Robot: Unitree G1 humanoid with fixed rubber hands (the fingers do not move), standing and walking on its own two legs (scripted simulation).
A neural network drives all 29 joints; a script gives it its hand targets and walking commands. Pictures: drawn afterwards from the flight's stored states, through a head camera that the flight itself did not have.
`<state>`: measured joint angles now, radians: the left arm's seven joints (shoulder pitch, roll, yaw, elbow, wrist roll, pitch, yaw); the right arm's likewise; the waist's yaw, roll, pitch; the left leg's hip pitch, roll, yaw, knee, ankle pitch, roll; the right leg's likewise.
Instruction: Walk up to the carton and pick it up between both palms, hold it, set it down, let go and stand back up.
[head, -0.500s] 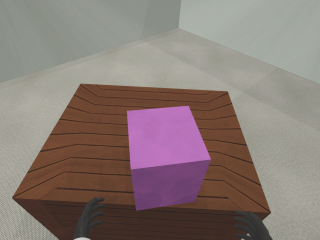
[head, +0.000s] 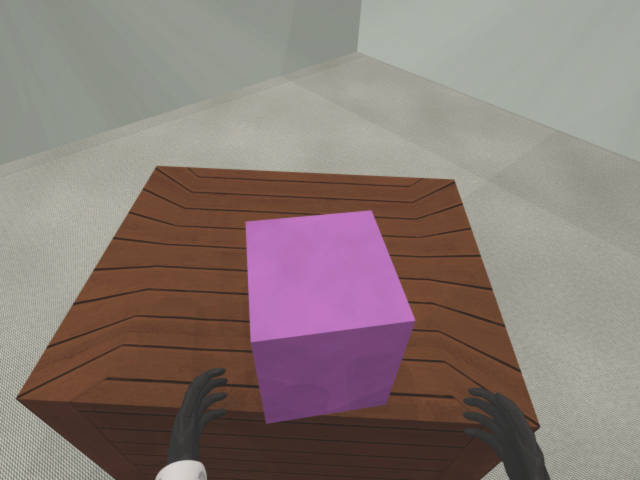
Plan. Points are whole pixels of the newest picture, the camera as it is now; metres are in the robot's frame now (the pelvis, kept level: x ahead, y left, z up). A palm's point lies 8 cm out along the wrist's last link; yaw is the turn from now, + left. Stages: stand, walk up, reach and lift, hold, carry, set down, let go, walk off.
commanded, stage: reach and lift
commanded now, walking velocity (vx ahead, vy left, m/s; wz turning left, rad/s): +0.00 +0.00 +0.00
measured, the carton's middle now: (318, 317) +0.38 +0.05 -0.05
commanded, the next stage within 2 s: none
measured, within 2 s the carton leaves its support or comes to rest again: neither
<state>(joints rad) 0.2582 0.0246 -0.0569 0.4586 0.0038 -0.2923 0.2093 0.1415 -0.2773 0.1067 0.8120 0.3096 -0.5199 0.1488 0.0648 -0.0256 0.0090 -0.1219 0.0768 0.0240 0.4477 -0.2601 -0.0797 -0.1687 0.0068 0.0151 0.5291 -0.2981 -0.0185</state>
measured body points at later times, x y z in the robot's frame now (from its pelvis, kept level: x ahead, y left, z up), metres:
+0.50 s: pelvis -0.02 +0.00 +0.00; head -0.03 +0.01 +0.45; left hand +0.22 +0.20 +0.00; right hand +0.27 -0.20 +0.00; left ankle -0.01 +0.17 -0.74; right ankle +0.00 -0.11 -0.74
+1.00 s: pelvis -0.02 +0.01 +0.01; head -0.01 +0.00 +0.46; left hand +0.29 +0.20 +0.06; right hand +0.34 -0.19 +0.06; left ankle -0.01 +0.17 -0.74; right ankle +0.00 -0.11 -0.74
